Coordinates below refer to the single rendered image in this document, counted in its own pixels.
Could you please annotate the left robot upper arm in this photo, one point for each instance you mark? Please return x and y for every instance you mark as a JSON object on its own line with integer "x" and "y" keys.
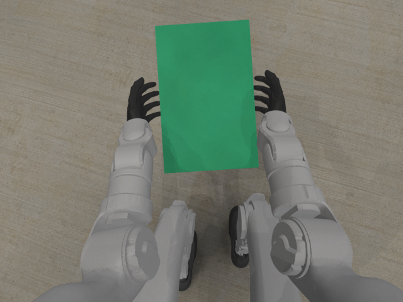
{"x": 115, "y": 265}

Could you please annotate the robot left hand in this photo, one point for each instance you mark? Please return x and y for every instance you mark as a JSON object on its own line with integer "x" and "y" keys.
{"x": 136, "y": 108}

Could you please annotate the robot left forearm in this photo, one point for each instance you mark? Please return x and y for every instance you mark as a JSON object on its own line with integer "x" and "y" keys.
{"x": 128, "y": 197}

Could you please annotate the right robot upper arm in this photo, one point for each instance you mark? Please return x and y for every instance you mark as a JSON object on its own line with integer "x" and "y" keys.
{"x": 316, "y": 255}

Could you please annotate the carton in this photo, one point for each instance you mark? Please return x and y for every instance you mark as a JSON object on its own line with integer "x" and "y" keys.
{"x": 206, "y": 94}

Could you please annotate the robot right thigh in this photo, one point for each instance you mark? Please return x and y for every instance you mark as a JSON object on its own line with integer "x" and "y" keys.
{"x": 255, "y": 225}

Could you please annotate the robot right hand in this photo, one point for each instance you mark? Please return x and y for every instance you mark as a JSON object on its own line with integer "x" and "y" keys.
{"x": 276, "y": 100}

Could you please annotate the right robot foot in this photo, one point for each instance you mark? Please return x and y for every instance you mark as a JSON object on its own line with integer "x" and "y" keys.
{"x": 239, "y": 260}

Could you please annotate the robot right forearm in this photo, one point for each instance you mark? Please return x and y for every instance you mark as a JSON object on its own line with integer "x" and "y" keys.
{"x": 293, "y": 192}

